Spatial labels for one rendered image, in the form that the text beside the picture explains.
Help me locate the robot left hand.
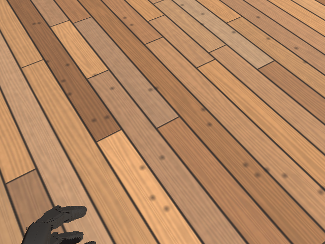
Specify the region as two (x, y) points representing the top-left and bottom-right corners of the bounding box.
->
(21, 205), (96, 244)

